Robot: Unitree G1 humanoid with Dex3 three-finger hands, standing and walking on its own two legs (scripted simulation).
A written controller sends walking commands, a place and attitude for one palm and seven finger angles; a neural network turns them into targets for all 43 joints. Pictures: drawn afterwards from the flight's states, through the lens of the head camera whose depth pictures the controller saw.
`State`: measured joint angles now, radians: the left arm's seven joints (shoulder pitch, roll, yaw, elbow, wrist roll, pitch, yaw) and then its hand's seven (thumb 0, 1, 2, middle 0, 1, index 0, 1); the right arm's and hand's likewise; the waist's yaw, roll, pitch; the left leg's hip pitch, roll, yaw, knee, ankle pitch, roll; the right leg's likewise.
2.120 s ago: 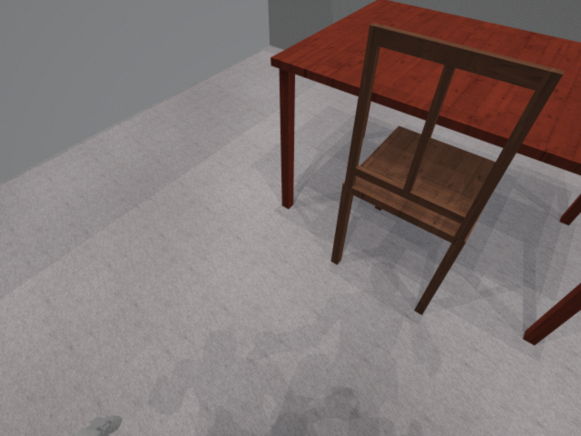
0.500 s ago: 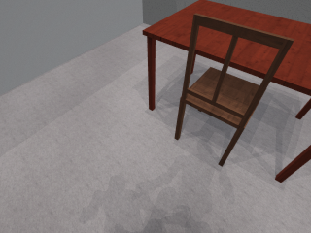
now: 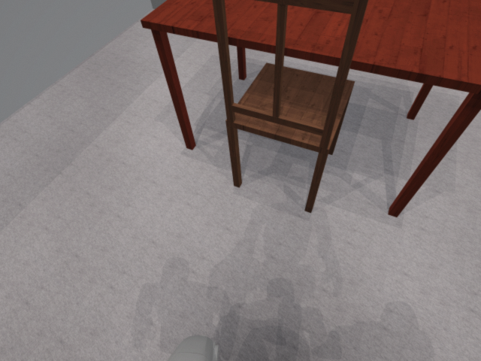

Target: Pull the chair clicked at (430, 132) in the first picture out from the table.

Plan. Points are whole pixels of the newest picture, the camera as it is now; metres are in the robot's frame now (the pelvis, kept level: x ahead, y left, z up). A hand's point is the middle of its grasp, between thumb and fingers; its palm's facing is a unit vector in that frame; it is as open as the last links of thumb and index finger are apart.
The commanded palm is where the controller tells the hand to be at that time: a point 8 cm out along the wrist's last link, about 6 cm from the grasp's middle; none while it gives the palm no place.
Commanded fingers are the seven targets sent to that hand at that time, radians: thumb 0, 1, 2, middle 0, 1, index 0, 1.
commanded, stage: turn to face it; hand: left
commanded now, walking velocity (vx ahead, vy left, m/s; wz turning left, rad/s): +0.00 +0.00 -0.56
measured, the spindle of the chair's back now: (279, 68) +0.90 -0.03 -0.04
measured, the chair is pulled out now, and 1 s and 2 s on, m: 0.00 0.00 0.00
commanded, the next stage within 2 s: take the last steps up to it in 0.54 s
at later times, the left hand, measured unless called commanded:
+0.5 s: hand out of the picture +0.08 +0.26 -0.17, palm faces -0.16 -0.96 -0.22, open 7.4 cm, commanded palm none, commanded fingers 0.00 0.90 0.90 -0.20 -0.30 -0.20 -0.30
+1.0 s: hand (164, 354) +0.14 +0.17 -0.16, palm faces -0.40 -0.90 -0.17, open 7.4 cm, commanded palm none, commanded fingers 0.00 0.90 0.90 -0.20 -0.30 -0.20 -0.30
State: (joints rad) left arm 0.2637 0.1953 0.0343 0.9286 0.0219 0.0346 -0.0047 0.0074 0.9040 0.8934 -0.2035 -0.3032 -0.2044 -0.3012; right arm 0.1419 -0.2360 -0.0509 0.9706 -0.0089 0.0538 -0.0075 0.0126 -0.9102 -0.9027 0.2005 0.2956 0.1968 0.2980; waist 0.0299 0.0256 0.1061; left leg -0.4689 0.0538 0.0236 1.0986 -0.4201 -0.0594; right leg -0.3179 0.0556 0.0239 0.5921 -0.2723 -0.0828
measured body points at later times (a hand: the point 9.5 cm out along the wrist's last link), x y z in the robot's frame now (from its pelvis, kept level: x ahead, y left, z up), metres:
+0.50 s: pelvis -0.02 +0.07 +0.00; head +0.00 +0.10 +0.45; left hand +0.09 +0.31 -0.15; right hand +0.03 -0.20 -0.11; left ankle -0.01 +0.17 -0.73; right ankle +0.01 -0.06 -0.71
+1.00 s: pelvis +0.00 +0.05 +0.00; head +0.00 +0.04 +0.45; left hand +0.16 +0.22 -0.14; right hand -0.19 -0.11 -0.15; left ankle +0.00 +0.16 -0.72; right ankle -0.07 -0.04 -0.73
